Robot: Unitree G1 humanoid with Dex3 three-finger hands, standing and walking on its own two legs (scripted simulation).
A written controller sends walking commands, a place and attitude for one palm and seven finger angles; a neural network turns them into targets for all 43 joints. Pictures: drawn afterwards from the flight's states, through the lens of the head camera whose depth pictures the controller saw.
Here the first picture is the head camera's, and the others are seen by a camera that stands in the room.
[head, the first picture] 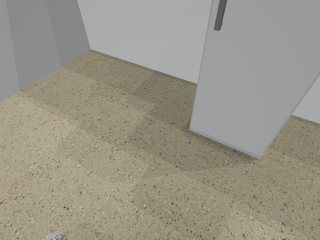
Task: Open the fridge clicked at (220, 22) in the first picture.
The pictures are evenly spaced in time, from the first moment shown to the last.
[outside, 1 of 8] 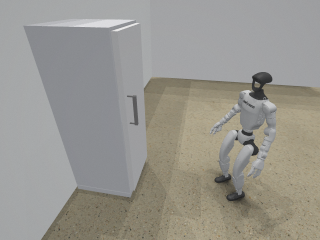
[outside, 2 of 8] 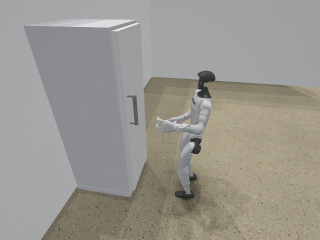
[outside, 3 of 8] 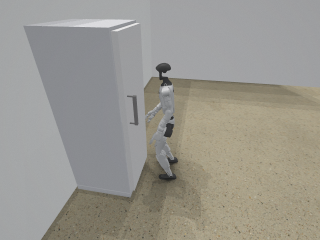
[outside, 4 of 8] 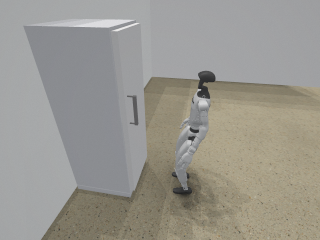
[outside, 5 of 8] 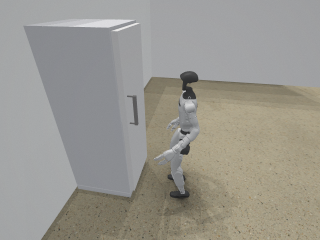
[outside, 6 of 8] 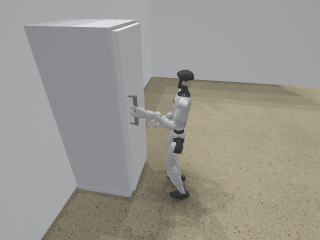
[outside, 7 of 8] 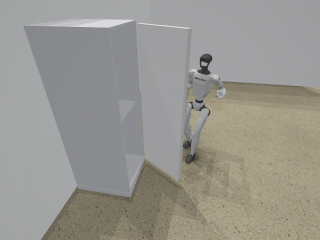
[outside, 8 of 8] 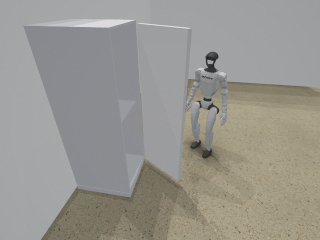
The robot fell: no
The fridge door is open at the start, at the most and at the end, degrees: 0 61 58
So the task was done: yes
